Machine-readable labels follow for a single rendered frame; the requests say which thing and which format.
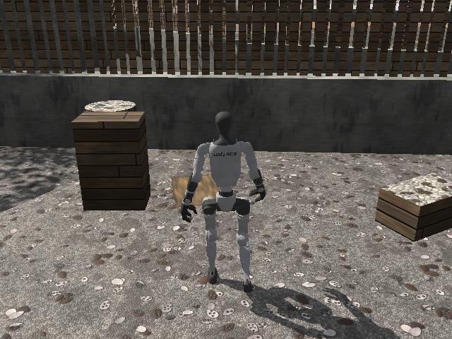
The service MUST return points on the robot left hand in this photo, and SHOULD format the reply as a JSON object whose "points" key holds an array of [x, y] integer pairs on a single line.
{"points": [[185, 212]]}

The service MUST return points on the robot right upper arm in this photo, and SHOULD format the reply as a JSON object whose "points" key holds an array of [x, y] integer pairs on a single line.
{"points": [[247, 149]]}

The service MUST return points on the robot right hand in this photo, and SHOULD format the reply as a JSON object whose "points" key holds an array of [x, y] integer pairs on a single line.
{"points": [[261, 197]]}

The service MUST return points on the left robot foot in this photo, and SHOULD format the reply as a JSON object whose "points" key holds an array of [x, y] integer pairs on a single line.
{"points": [[212, 279]]}

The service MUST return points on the robot right shin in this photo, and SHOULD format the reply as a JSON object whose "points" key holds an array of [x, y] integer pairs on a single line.
{"points": [[244, 254]]}

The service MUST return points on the robot left upper arm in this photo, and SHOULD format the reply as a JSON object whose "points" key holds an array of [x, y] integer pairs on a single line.
{"points": [[202, 150]]}

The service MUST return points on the left robot forearm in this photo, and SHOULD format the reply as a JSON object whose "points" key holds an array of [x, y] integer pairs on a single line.
{"points": [[190, 191]]}

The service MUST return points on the right robot forearm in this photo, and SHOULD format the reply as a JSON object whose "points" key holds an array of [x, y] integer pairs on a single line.
{"points": [[259, 183]]}

